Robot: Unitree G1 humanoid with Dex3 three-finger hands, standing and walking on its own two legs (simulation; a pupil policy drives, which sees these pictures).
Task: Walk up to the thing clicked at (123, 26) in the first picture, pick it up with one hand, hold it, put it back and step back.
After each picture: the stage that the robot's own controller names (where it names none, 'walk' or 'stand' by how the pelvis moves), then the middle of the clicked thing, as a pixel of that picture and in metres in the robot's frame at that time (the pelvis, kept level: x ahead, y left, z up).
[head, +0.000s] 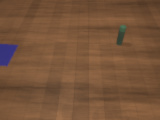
stand; (121, 35) +1.43 -0.47 -0.65
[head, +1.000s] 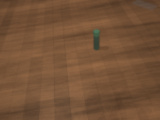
walk; (96, 40) +1.37 -0.07 -0.63
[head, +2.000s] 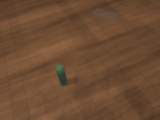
walk; (61, 75) +0.85 +0.25 -0.65
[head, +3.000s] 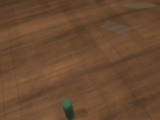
walk; (68, 110) +0.51 +0.16 -0.64
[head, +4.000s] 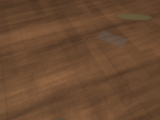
stand; out of the picture +0.39 +0.15 -0.65
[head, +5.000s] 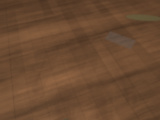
stand; out of the picture +0.39 +0.13 -0.66
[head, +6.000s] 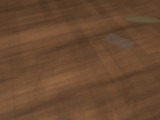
stand; out of the picture +0.41 +0.13 -0.66
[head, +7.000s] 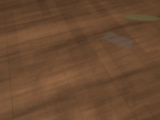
stand; out of the picture +0.39 +0.14 -0.66
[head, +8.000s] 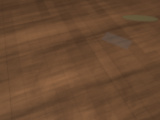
stand; out of the picture +0.38 +0.14 -0.66
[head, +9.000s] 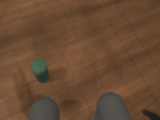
go down; (41, 72) +0.44 +0.16 -0.38
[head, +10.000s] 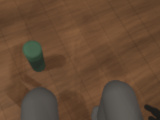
go down; (36, 58) +0.47 +0.17 -0.28
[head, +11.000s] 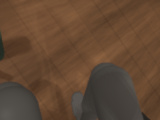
close in; out of the picture +0.47 +0.21 -0.18
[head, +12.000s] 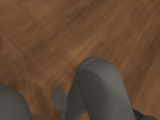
close; out of the picture +0.47 +0.23 -0.16
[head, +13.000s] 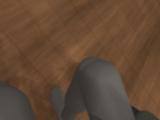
lift; out of the picture +0.45 +0.23 -0.17
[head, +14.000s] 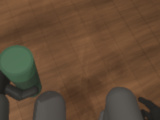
lift; (26, 77) +0.34 +0.18 -0.02
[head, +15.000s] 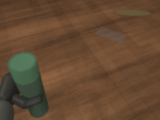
hold; (32, 89) +0.31 +0.17 +0.06
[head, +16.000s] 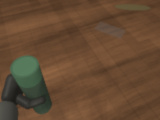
hold; (35, 89) +0.31 +0.16 +0.04
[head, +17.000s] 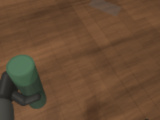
crouch; (30, 86) +0.33 +0.17 -0.01
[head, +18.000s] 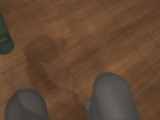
lower; out of the picture +0.50 +0.19 -0.04
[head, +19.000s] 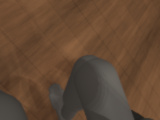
lower; out of the picture +0.47 +0.26 -0.17
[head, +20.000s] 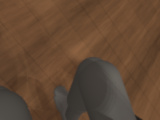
lower; out of the picture +0.46 +0.24 -0.17
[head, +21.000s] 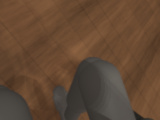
lower; out of the picture +0.46 +0.24 -0.17
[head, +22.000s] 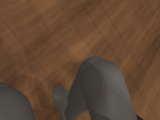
lower; out of the picture +0.45 +0.24 -0.17
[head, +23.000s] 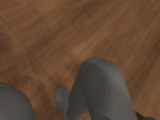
draw back; out of the picture +0.44 +0.22 -0.17
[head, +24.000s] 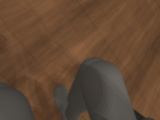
rise; out of the picture +0.45 +0.22 -0.18
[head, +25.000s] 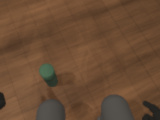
walk; (49, 76) +0.44 +0.15 -0.40
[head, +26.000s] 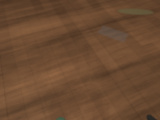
stand; out of the picture +0.39 +0.13 -0.60
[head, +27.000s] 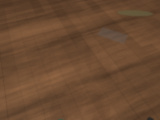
stand; out of the picture +0.38 +0.14 -0.60
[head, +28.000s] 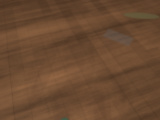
stand; out of the picture +0.39 +0.13 -0.64
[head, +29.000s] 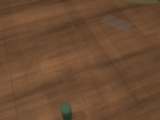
walk; (66, 114) +0.43 +0.10 -0.63
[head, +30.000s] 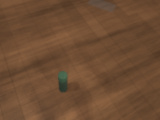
walk; (62, 82) +0.63 +0.11 -0.64
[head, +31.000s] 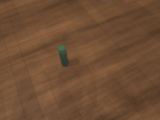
walk; (63, 56) +0.95 +0.25 -0.63
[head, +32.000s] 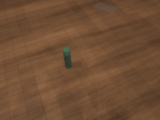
stand; (67, 58) +1.06 +0.15 -0.64
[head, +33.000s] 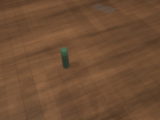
stand; (65, 58) +1.08 +0.17 -0.66
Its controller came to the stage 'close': yes
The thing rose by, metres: 0.69
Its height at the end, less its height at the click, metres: +0.00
